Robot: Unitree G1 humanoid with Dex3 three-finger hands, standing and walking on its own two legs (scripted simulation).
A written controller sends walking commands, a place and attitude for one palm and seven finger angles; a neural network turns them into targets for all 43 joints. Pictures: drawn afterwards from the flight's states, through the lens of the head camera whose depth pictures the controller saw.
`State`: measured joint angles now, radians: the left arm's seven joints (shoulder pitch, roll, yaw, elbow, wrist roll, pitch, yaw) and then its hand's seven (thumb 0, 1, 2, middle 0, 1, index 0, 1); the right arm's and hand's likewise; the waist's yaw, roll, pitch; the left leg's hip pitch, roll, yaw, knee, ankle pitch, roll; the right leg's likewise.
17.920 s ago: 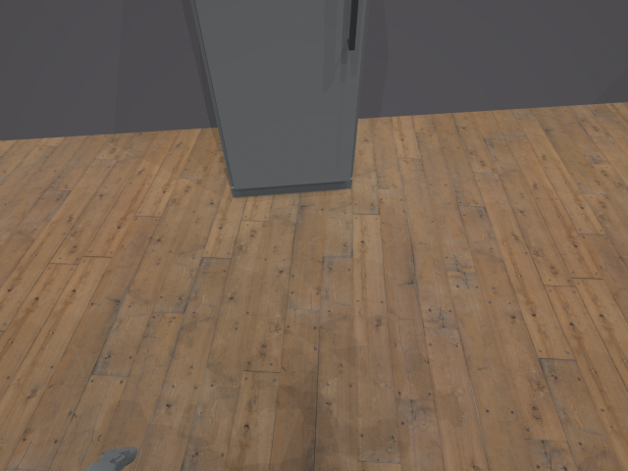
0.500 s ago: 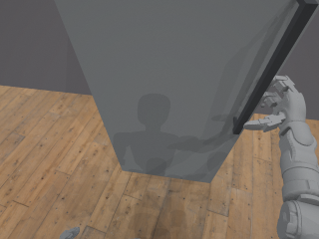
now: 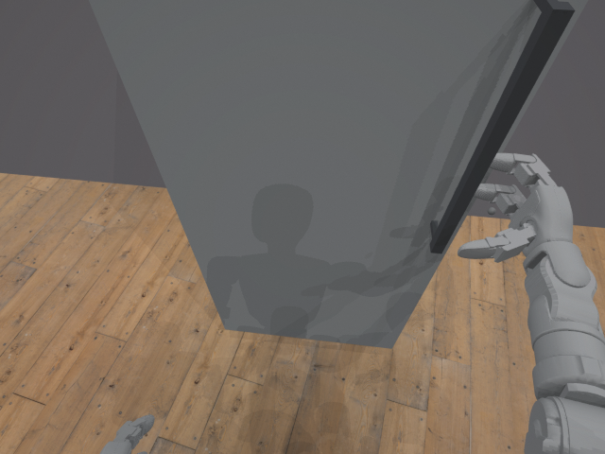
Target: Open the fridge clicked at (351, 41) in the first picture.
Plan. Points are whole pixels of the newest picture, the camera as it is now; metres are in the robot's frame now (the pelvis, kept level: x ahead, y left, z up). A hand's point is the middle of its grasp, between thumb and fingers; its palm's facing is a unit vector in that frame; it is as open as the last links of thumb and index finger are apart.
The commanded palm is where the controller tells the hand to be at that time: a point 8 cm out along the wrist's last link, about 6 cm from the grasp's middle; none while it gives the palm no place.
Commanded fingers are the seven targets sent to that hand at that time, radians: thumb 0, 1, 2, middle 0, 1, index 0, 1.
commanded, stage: slide the fingers in behind the handle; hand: right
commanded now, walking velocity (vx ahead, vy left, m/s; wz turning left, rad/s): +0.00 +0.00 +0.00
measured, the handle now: (475, 155) +0.49 -0.17 +0.15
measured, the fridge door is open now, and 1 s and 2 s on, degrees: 0 0 0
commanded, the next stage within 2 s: grip the handle and tug to test in 1.34 s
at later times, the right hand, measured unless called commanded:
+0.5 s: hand (472, 204) +0.43 -0.17 +0.11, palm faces +0.02 +1.00 +0.01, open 14.0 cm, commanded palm +0.40 -0.22 +0.12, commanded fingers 0.00 0.50 -0.30 0.30 1.20 0.30 1.20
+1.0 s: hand (452, 197) +0.44 -0.15 +0.11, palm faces +0.02 +1.00 +0.01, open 14.0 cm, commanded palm +0.41 -0.20 +0.12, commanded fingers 0.00 0.50 -0.30 0.30 1.20 0.30 1.20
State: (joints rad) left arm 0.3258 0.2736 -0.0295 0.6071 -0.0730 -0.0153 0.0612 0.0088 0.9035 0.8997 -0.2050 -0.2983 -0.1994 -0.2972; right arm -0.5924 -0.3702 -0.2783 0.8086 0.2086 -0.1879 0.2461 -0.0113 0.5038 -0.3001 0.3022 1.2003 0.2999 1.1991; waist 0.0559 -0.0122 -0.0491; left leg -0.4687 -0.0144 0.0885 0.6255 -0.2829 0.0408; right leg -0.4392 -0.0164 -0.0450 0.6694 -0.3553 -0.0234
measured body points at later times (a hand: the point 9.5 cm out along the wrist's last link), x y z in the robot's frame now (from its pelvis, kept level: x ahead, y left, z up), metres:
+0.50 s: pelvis +0.01 -0.01 +0.00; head +0.04 -0.01 +0.45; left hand +0.09 +0.25 -0.11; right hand +0.42 -0.23 +0.11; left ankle +0.02 +0.09 -0.72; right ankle -0.01 -0.10 -0.72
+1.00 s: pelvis +0.00 +0.00 +0.00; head +0.04 +0.00 +0.45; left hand +0.09 +0.25 -0.11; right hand +0.43 -0.20 +0.12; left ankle +0.02 +0.09 -0.72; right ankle -0.01 -0.10 -0.72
